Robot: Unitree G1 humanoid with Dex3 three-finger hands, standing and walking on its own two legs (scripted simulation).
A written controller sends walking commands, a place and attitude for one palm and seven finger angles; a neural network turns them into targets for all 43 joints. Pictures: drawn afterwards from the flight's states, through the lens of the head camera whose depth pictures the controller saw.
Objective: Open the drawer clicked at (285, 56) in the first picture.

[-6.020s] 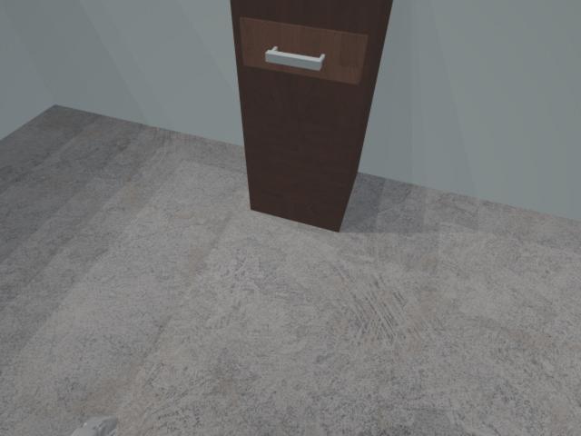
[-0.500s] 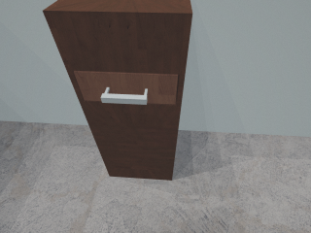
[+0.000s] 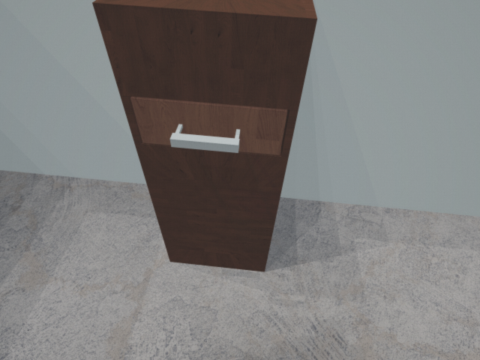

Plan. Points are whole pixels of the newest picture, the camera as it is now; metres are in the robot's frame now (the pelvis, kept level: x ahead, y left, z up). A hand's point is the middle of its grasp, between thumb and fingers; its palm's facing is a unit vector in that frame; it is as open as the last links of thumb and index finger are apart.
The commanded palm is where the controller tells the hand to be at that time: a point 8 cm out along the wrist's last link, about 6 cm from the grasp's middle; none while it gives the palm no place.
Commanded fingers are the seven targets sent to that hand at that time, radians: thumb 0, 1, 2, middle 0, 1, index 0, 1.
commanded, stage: shuffle to correct the standing spot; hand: left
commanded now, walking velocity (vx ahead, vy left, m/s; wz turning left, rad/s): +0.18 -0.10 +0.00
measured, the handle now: (207, 136) +0.62 +0.13 +0.01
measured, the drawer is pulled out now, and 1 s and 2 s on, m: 0.00 0.00 0.00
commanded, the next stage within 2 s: come to a stop and stand still in 0.30 s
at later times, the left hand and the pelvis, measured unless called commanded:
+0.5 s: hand out of the picture +0.00 +0.13 -0.18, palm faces +0.11 -0.99 -0.14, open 7.4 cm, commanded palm none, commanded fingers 0.00 0.90 0.90 -0.20 -0.30 -0.20 -0.30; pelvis +0.07 -0.01 -0.01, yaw +1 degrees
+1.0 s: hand out of the picture +0.09 +0.17 -0.17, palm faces +0.04 -0.96 -0.26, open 7.4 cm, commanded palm none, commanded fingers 0.00 0.90 0.90 -0.20 -0.30 -0.20 -0.30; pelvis +0.05 -0.03 -0.01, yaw +0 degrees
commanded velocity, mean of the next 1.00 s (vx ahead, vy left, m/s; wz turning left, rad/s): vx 0.00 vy -0.04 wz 0.00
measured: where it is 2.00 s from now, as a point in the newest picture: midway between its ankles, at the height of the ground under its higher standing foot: outside the picture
